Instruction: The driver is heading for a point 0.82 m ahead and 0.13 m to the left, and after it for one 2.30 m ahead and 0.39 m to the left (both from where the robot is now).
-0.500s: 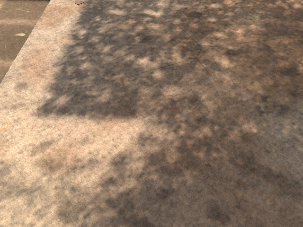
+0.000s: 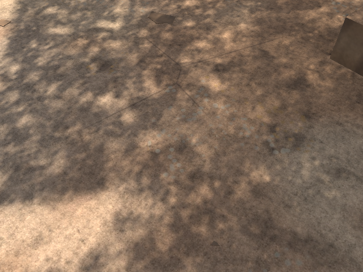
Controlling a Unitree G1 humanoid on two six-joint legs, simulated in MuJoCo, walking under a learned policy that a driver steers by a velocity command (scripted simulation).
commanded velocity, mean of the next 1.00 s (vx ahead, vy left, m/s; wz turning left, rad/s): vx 0.32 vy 0.00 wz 0.18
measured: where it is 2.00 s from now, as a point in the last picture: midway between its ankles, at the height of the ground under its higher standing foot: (166, 251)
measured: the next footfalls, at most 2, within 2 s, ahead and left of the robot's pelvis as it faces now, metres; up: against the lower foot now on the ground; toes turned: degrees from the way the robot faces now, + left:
left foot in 0.32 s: +0.37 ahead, +0.16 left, +0.00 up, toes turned +4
right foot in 0.80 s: +0.59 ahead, +0.01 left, +0.00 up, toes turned +17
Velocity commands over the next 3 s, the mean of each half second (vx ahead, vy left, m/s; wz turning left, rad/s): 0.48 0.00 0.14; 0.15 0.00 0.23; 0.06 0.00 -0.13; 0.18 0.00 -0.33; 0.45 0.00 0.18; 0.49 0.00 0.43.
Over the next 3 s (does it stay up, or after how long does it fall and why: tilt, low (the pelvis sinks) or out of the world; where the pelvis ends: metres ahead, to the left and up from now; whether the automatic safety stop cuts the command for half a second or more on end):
stays up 1.02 0.17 0.00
